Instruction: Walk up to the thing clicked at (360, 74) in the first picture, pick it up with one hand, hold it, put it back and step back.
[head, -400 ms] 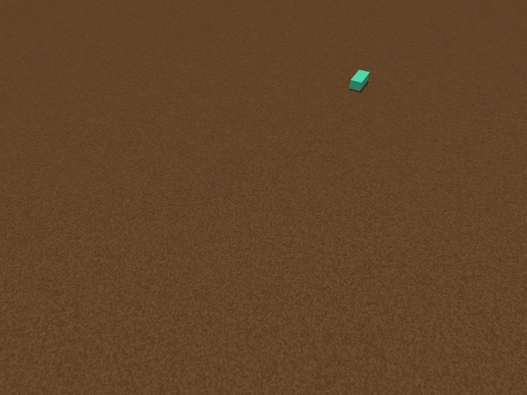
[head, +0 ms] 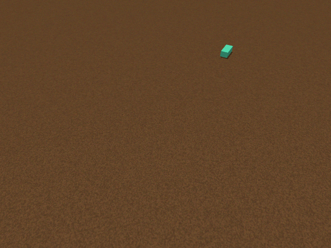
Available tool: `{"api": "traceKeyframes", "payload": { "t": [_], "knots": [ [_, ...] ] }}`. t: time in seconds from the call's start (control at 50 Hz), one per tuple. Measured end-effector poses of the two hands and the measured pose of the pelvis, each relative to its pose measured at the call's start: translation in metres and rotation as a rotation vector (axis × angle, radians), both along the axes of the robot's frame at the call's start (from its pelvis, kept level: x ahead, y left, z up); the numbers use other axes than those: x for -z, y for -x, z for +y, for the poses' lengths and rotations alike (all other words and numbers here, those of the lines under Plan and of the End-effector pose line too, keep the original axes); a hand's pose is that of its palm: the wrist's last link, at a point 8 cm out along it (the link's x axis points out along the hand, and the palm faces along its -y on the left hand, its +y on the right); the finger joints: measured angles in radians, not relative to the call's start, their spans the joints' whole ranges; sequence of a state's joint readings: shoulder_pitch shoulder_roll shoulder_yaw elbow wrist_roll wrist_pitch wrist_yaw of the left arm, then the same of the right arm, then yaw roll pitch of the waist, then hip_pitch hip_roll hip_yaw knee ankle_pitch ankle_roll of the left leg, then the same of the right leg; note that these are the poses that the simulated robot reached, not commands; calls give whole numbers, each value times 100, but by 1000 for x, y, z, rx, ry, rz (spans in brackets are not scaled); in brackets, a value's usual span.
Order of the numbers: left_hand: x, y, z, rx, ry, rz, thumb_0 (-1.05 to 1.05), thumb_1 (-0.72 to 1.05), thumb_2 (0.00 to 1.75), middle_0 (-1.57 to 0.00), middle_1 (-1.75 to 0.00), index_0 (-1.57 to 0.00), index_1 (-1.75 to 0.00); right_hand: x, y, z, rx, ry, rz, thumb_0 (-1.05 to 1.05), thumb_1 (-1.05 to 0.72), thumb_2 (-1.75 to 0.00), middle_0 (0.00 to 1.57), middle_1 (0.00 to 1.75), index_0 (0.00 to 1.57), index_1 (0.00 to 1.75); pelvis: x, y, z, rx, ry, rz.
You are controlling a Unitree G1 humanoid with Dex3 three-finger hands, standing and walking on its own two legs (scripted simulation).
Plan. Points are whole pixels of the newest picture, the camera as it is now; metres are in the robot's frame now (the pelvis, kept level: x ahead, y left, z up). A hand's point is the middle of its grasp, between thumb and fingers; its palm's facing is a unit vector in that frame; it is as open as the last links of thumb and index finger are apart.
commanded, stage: stand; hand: left
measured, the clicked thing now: (226, 51) +2.30 -0.68 -0.75
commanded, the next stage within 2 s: walk up in 0.72 s
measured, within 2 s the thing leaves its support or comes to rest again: neither
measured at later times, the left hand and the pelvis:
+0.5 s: hand out of the picture +0.08 +0.25 -0.16, palm faces -0.03 -0.94 -0.34, open 7.4 cm; pelvis +0.00 +0.00 +0.00, yaw +0 degrees
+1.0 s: hand (78, 245) +0.17 +0.26 -0.12, palm faces +0.11 -0.92 -0.37, open 7.4 cm; pelvis +0.05 -0.06 -0.01, yaw +8 degrees
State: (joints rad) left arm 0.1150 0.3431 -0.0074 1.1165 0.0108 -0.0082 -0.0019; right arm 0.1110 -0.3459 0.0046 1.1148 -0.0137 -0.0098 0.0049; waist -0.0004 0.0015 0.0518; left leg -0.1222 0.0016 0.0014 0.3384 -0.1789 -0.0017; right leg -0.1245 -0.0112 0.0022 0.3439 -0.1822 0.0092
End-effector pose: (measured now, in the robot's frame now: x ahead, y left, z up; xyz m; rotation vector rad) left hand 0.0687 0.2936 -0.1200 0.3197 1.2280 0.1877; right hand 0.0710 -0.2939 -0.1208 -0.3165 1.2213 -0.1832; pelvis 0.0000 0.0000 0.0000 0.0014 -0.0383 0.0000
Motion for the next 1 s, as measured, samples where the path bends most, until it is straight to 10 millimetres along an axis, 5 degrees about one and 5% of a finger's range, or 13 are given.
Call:
{"api": "traceKeyframes", "payload": {
  "t": [0.76,0.88,1.0],
  "knots": [
    [-2,-6,6,-22,18,-16,0,90,89,-20,-30,-21,-30,-3,-6,-2,-9,-1,-7,1,-90,-90,20,30,20,30,1,-7,0,-32,4,20],
    [-15,-37,25,-60,-3,-173,0,90,89,-20,-30,-21,-30,-15,-8,-50,-51,95,13,1,-90,-90,21,30,21,30,10,-21,-20,-102,-26,47],
    [-40,-83,9,-54,-46,-253,1,90,89,-20,-29,-20,-30,-36,-45,-119,-81,183,-4,1,-90,-90,21,30,21,30,8,-55,-61,-144,-27,53]
  ]
}}
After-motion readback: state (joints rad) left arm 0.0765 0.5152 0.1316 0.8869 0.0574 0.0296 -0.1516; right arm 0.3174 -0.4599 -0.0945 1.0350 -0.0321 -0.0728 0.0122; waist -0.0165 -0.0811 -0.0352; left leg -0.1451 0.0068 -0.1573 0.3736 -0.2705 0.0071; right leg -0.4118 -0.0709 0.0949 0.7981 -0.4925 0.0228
